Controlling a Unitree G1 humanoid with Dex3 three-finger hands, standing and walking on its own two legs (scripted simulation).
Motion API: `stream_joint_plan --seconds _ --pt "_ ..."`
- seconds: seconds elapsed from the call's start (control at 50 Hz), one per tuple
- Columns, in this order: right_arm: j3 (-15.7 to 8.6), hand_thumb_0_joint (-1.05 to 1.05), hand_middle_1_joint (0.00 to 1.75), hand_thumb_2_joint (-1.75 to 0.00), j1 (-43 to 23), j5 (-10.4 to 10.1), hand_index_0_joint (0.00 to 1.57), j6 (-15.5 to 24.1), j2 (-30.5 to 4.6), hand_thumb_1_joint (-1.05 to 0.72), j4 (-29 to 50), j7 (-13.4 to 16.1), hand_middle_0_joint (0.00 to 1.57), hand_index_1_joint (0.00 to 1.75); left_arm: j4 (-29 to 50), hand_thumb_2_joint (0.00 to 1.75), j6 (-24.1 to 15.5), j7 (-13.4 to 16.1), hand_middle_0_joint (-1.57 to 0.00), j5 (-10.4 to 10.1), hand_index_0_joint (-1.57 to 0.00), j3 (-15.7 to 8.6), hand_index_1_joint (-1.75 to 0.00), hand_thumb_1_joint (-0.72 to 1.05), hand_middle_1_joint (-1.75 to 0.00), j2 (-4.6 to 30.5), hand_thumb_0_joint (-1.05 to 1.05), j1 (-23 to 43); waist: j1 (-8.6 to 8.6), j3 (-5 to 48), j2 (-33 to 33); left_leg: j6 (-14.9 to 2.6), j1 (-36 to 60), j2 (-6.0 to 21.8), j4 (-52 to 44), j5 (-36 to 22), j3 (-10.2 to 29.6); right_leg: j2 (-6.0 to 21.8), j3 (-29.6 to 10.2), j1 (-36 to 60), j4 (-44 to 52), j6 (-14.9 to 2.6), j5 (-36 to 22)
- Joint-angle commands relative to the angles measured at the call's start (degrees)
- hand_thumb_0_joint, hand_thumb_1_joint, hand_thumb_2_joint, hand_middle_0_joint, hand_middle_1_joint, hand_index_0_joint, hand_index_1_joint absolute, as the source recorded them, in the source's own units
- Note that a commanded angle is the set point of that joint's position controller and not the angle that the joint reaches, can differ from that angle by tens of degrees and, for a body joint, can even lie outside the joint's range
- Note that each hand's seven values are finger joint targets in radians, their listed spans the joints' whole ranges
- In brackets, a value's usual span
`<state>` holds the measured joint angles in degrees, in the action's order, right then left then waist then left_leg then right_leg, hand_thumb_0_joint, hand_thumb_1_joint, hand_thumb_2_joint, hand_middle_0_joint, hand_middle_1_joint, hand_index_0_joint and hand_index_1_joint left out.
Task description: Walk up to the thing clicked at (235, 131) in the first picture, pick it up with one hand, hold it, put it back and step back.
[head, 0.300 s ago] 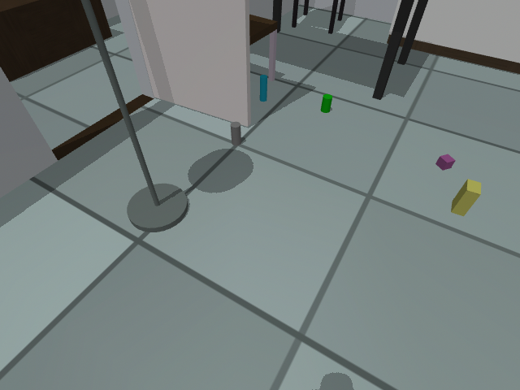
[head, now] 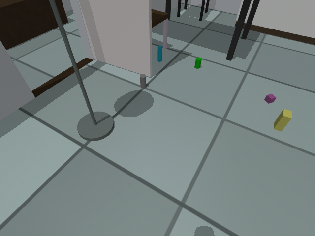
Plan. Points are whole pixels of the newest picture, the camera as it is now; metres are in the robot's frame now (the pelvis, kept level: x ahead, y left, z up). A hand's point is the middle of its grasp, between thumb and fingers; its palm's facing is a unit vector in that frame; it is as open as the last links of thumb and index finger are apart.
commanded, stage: stand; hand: left
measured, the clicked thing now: (143, 81) +1.64 +0.18 -0.71
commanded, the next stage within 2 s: walk up in 0.82 s
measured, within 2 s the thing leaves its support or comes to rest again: neither
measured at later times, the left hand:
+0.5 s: hand out of the picture +0.08 +0.25 -0.16, palm faces -0.01 -0.94 -0.35, open 7.4 cm
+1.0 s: hand out of the picture +0.08 +0.29 -0.15, palm faces +0.03 -0.94 -0.35, open 7.4 cm
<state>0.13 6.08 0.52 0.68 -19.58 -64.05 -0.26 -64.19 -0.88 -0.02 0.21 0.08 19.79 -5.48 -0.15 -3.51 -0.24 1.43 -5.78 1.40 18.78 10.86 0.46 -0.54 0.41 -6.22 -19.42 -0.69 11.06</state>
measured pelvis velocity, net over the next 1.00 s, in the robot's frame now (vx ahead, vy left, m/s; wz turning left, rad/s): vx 0.03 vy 0.01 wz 0.02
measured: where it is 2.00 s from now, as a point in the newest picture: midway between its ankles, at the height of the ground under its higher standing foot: (157, 199)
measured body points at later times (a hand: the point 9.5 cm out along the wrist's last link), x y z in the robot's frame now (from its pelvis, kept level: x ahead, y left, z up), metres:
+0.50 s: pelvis +0.00 +0.00 +0.00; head +0.01 +0.00 +0.45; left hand +0.08 +0.30 -0.13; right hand +0.08 -0.30 -0.13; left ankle -0.01 +0.14 -0.75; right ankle +0.00 -0.11 -0.75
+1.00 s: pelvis +0.03 +0.01 -0.01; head +0.03 +0.01 +0.44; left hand +0.08 +0.33 -0.13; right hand +0.10 -0.31 -0.13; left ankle +0.02 +0.14 -0.73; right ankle +0.00 -0.11 -0.75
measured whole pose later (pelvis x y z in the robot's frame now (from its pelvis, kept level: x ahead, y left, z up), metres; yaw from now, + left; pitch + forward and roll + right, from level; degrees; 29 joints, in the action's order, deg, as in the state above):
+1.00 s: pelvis +0.03 +0.01 -0.01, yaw +1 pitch -2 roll -1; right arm -4.2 11.5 2.5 1.6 -23.6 -60.1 -3.4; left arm -58.1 -3.4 -3.7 2.2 -4.3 22.1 -12.4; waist -1.6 -1.0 -1.4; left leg -1.6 -16.7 2.5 40.8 26.3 -0.1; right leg -1.1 0.9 -7.0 -25.2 -2.8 16.8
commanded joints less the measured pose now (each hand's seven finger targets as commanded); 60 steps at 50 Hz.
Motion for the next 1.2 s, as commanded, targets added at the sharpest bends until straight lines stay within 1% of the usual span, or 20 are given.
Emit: stream_joint_plan --seconds 0.0,0.78,0.8,0.82,0.84,0.86,0.88,0.9,0.92,0.94,0.98,1.02,1.04,1.06,1.08,1.1,1.12,1.14,1.16,1.18 --pt "-2.22 0.0 0.3 -0.9 -1.92 -0.05 0.2 1.02 -11.89 -0.9 3.55 0.89 0.2 0.3 3.26 0.9 -1.08 0.54 -0.2 0.15 -0.2 -2.24 -0.3 0.9 -0.3 12.17 0.0 2.16 0.05 5.24 0.05 -2.4 0.26 5.92 -2.18 -8.55 4.22 7.84 -5.63 1.37 3.11 -1.03 -9.75" --pt "-2.19 0.0 0.3 -0.9 -1.33 0.05 0.2 1.03 -12.48 -0.9 3.64 0.94 0.2 0.3 3.18 0.9 -1.17 0.55 -0.2 0.25 -0.2 -2.24 -0.3 0.9 -0.3 12.37 0.0 1.25 0.05 5.37 -0.38 -2.56 1.13 6.27 -2.6 -9.38 4.35 7.97 -5.48 1.39 3.55 -0.84 -10.54" --pt "-6.17 0.0 0.3 -0.9 2.18 1.14 0.2 2.46 -18.22 -0.9 7.14 -0.45 0.2 0.3 6.73 0.9 -1.96 -1.5 -0.2 1.41 -0.2 -6.63 -0.3 0.9 -0.3 19.03 0.0 -1.97 0.05 11.85 1.45 -6.84 0.59 4.31 3.46 22.17 4.74 5.11 -6.37 2.01 -1.31 -3.11 20.14" --pt "-6.68 0.0 0.3 -0.9 1.55 1.73 0.2 2.62 -18.5 -0.9 7.17 -1.24 0.2 0.3 6.51 0.9 -2.08 -2.17 -0.2 2.07 -0.2 -6.98 -0.3 0.9 -0.3 18.91 0.0 -3.09 -0.79 7.72 0.62 -7.4 -5.01 4.6 4.96 30.5 5.75 7.0 -9.86 -2.2 -1.83 -4.33 30.24" --pt "-6.84 0.0 0.3 -0.9 -0.21 1.83 0.2 2.7 -17.73 -0.9 8.46 -1.71 0.2 0.3 7.66 0.9 -2.35 -2.74 -0.2 2.31 -0.2 -7.25 -0.3 0.9 -0.3 18.32 0.0 -1.92 -1.18 3.24 0.24 -7.63 -11.67 4.81 7.0 30.04 6.15 8.82 -13.12 -4.06 -2.24 -5.77 32.33" --pt "-6.6 0.0 0.3 -0.9 -2.53 1.94 0.2 2.74 -15.89 -0.9 10.04 -2.08 0.2 0.3 8.06 0.9 -2.53 -2.95 -0.2 2.13 -0.2 -7.61 -0.3 0.9 -0.3 17.9 0.0 -2.89 -2.47 -1.14 2.18 -6.49 -19.58 3.92 10.04 25.7 4.37 10.76 -16.75 -2.41 -0.26 -7.39 33.62" --pt "-6.44 0.0 0.3 -0.9 -5.2 1.96 0.2 3.03 -14.11 -0.9 11.52 -2.38 0.2 0.3 7.86 0.9 -2.93 -2.97 -0.2 2.16 -0.2 -7.93 -0.3 0.9 -0.3 18.33 0.0 -6.04 -4.36 -3.34 5.57 -4.81 -26.7 1.89 15.93 17.82 -0.09 14.58 -21.85 3.2 4.86 -9.96 33.1" --pt "-6.36 0.0 0.3 -0.9 -6.79 2.02 0.2 3.33 -13.48 -0.9 12.37 -2.41 0.2 0.3 7.64 0.9 -3.33 -2.86 -0.2 2.37 -0.2 -8.47 -0.3 0.9 -0.3 20.03 0.0 -9.15 -6.5 -3.84 9.47 -3.33 -33.69 1.33 23.01 16.78 -1.4 19.54 -28.8 9.26 10.27 -13.58 30.21" --pt "-6.47 0.0 0.3 -0.9 -6.86 2.06 0.2 3.43 -14.09 -0.9 12.93 -2.42 0.2 0.3 8.68 0.9 -3.56 -2.89 -0.2 2.36 -0.2 -8.73 -0.3 0.9 -0.3 21.14 0.0 -9.52 -6.36 -3.83 8.29 -2.94 -35.69 3.34 25.73 17.08 0.89 21.97 -31.12 10.34 12.51 -15.25 28.98" --pt "-6.83 0.0 0.3 -0.9 -5.65 1.92 0.2 3.61 -15.1 -0.9 12.82 -2.84 0.2 0.3 9.75 0.9 -3.6 -3.0 -0.2 2.15 -0.2 -8.73 -0.3 0.9 -0.3 20.24 0.0 -8.93 -5.55 -2.75 5.87 -2.68 -33.34 3.45 26.71 16.31 1.6 19.65 -29.09 9.26 12.48 -14.54 28.76" --pt "-7.2 0.0 0.3 -0.9 -1.19 1.46 0.2 3.78 -15.44 -0.9 13.07 -3.61 0.2 0.3 12.77 0.9 -3.49 -3.21 -0.2 2.38 -0.2 -8.84 -0.3 0.9 -0.3 21.14 0.0 -3.2 -2.34 -2.37 9.42 -2.59 -25.4 5.28 21.92 17.22 2.43 18.09 -22.87 2.71 11.18 -12.43 27.37" --pt "-8.0 0.0 0.3 -0.9 2.08 1.54 0.2 4.1 -15.66 -0.9 12.09 -3.96 0.2 0.3 14.34 0.9 -3.14 -3.61 -0.2 1.91 -0.2 -8.35 -0.3 0.9 -0.3 19.87 0.0 -0.31 -0.14 -2.04 9.76 -2.3 -15.83 3.91 16.3 12.79 0.03 13.89 -14.8 -4.42 8.19 -9.9 22.0" --pt "-8.32 0.0 0.3 -0.9 5.53 1.53 0.2 4.18 -15.32 -0.9 11.35 -3.87 0.2 0.3 15.04 0.9 -2.88 -3.77 -0.2 1.62 -0.2 -8.08 -0.3 0.9 -0.3 19.45 0.0 0.82 1.77 -1.49 8.47 -1.83 -8.68 2.56 11.95 7.8 -2.76 11.39 -10.35 -9.28 4.91 -8.68 21.35" --pt "-9.12 0.0 0.3 -0.9 10.74 1.6 0.2 4.24 -15.46 -0.9 9.82 -3.55 0.2 0.3 15.43 0.9 -2.63 -4.03 -0.2 1.59 -0.2 -7.52 -0.3 0.9 -0.3 18.25 0.0 2.19 4.83 -0.35 5.61 -1.54 2.07 1.09 9.5 3.18 -4.36 8.75 -6.48 -17.32 -1.06 -7.21 22.74" --pt "-10.44 0.0 0.3 -0.9 18.66 1.98 0.2 4.39 -17.41 -0.9 7.58 -2.71 0.2 0.3 16.21 0.9 -2.48 -4.15 -0.2 1.93 -0.2 -6.6 -0.3 0.9 -0.3 15.78 0.0 1.81 8.68 3.33 -2.96 -2.35 16.66 0.25 8.76 5.19 -2.34 4.93 -2.87 -27.73 -14.54 -5.78 21.92" --pt "-11.77 0.0 0.3 -0.9 25.88 2.84 0.2 4.91 -23.51 -0.9 6.96 -1.84 0.2 0.3 17.14 0.9 -2.66 -3.94 -0.2 1.35 -0.2 -5.48 -0.3 0.9 -0.3 10.89 0.0 0.44 11.59 5.34 -20.69 -5.85 21.75 12.86 -4.87 29.83 20.76 -4.65 0.71 -39.05 -37.91 -3.87 23.19" --pt "-11.92 0.0 0.3 -0.9 19.89 2.05 0.2 5.38 -26.34 -0.9 10.11 -1.97 0.2 0.3 16.6 0.9 -2.7 -3.24 -0.2 1.12 -0.2 -5.67 -0.3 0.9 -0.3 13.41 0.0 -1.38 8.38 4.19 -15.81 -11.76 14.2 23.22 -12.92 41.48 40.16 -3.67 -7.62 -40.08 -45.66 -3.2 21.24" --pt "-11.2 0.0 0.3 -0.9 13.57 0.51 0.2 5.35 -24.93 -0.9 12.29 -1.92 0.2 0.3 16.24 0.9 -3.04 -2.79 -0.2 1.11 -0.2 -5.63 -0.3 0.9 -0.3 17.14 0.0 -1.04 5.19 -0.95 -7.04 -13.94 6.6 24.32 -13.57 38.84 36.99 1.29 -11.69 -38.79 -46.69 -2.89 16.09" --pt "-9.78 0.0 0.3 -0.9 9.9 0.3 0.2 5.46 -22.43 -0.9 13.36 -1.86 0.2 0.3 14.44 0.9 -3.13 -3.03 -0.2 0.3 -0.2 -5.71 -0.3 0.9 -0.3 18.0 0.0 -3.43 2.45 -2.34 -3.73 -12.61 4.85 21.12 -10.82 32.44 28.12 2.71 -10.87 -37.37 -45.46 -2.32 12.07" --pt "-9.03 0.0 0.3 -0.9 7.43 0.37 0.2 5.61 -19.96 -0.9 14.7 -1.75 0.2 0.3 12.7 0.9 -3.11 -3.38 -0.2 0.08 -0.2 -5.91 -0.3 0.9 -0.3 18.11 0.0 -6.14 0.71 -2.78 -3.68 -12.01 3.38 17.91 -9.43 27.09 21.83 4.23 -9.86 -35.0 -42.96 -1.64 9.37"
